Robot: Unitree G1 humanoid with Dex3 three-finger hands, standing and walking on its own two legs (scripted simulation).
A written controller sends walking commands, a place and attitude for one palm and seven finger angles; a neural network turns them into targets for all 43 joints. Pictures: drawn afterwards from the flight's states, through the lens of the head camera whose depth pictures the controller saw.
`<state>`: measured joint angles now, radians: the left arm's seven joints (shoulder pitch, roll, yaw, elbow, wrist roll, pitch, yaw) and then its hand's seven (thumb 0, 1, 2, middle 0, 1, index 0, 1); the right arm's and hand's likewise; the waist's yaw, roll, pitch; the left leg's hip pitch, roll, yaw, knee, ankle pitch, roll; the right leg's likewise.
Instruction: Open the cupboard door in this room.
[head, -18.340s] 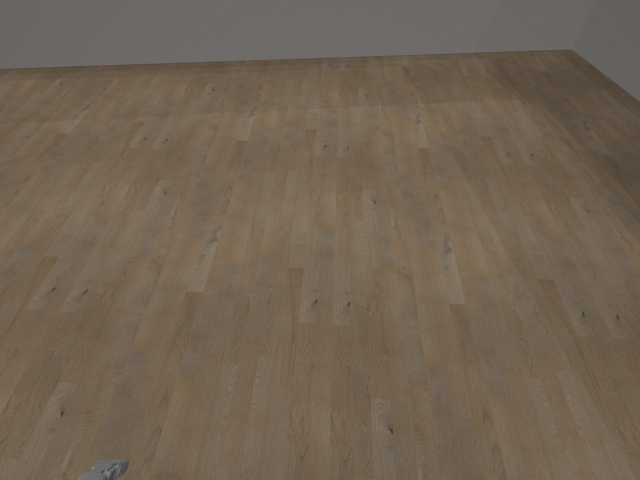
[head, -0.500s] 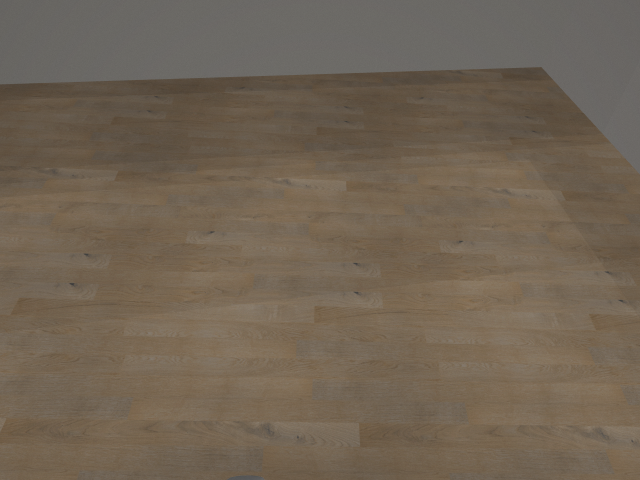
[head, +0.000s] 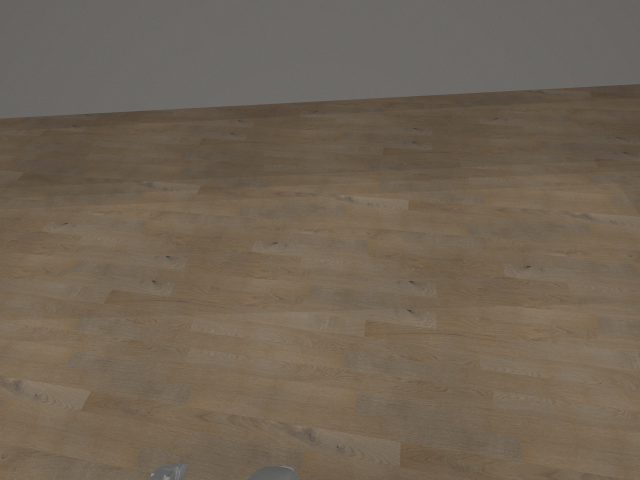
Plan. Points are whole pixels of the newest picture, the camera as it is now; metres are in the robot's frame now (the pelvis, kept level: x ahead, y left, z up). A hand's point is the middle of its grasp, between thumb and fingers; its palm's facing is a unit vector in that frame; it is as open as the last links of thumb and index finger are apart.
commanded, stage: turn or walk to find it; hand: left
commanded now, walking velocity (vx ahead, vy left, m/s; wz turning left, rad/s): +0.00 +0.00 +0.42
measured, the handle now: out of the picture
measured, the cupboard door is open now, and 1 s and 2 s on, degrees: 0 0 0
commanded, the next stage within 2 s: none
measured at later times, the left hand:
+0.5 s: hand out of the picture -0.07 +0.26 -0.18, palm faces +0.28 -0.93 -0.23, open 7.4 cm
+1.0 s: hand out of the picture -0.05 +0.19 -0.14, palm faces +0.42 -0.87 -0.26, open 7.4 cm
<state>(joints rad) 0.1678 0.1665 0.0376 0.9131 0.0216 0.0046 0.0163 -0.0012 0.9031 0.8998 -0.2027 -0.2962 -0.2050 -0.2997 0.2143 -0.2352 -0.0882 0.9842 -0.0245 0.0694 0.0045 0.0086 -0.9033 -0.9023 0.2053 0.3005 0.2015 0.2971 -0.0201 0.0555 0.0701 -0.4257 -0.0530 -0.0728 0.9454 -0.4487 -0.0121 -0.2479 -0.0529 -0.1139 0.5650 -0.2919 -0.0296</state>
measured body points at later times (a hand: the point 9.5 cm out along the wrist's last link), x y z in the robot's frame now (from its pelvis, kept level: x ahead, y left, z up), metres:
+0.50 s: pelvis -0.04 +0.04 +0.00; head -0.02 +0.07 +0.45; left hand -0.08 +0.30 -0.16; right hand +0.10 -0.18 -0.13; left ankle -0.06 +0.14 -0.73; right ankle -0.02 -0.10 -0.67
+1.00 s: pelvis -0.05 -0.01 +0.01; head -0.01 -0.03 +0.45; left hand -0.08 +0.24 -0.12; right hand +0.09 -0.23 -0.16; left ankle -0.13 +0.12 -0.64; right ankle -0.01 -0.09 -0.73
